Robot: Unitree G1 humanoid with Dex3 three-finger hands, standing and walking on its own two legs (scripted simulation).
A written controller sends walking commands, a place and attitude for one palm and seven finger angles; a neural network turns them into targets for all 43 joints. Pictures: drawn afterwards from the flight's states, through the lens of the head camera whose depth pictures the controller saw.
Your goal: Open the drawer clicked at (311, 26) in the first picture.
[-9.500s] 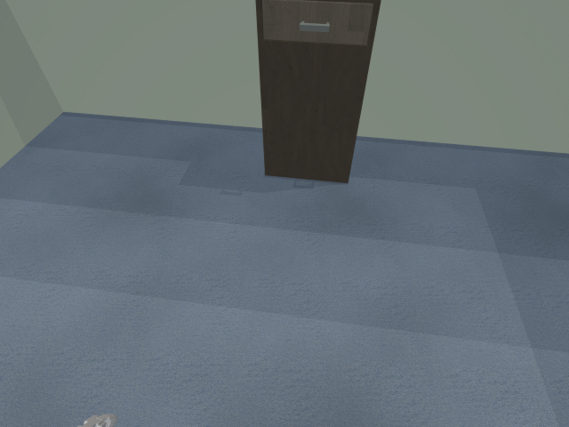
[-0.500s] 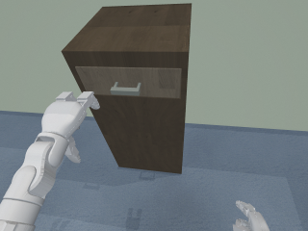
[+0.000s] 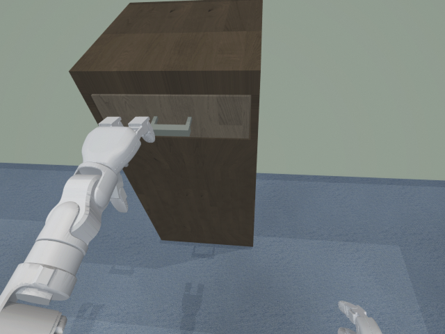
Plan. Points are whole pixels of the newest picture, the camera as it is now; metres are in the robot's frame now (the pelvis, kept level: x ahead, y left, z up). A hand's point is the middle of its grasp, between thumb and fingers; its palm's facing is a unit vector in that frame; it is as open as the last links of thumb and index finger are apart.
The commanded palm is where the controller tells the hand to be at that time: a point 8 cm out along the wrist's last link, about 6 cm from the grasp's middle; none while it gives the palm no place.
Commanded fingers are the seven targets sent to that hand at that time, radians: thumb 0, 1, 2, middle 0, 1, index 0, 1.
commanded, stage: move the hooked fingers above the handle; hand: left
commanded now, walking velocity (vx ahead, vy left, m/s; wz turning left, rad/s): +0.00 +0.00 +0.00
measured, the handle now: (170, 125) +0.59 +0.21 +0.02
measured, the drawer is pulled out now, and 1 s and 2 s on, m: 0.00 0.00 0.00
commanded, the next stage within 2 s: lower the fingers behind the handle in 1.88 s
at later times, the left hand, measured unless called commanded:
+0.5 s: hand (140, 147) +0.44 +0.22 +0.09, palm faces +0.00 -0.02 -1.00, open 13.8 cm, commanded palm +0.42 +0.22 +0.15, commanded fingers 0.00 -0.50 0.30 -0.30 -1.20 -0.30 -1.20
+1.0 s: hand (165, 126) +0.52 +0.19 +0.08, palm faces -0.02 +0.00 -1.00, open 13.8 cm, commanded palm +0.51 +0.20 +0.13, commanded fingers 0.00 -0.50 0.30 -0.30 -1.20 -0.30 -1.20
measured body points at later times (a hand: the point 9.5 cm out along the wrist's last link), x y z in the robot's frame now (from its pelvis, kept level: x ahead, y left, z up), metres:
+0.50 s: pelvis +0.01 +0.00 -0.01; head +0.05 -0.02 +0.44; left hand +0.43 +0.22 +0.15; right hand +0.13 -0.25 -0.14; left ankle -0.02 +0.12 -0.74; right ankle +0.01 -0.12 -0.74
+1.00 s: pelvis +0.01 +0.00 -0.02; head +0.09 -0.02 +0.43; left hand +0.51 +0.19 +0.13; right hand +0.02 -0.28 -0.15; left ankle -0.02 +0.12 -0.74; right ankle +0.01 -0.12 -0.74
